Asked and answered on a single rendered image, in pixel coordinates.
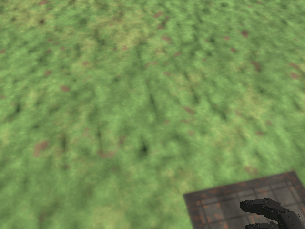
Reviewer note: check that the robot right hand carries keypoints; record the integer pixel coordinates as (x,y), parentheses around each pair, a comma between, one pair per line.
(273,210)

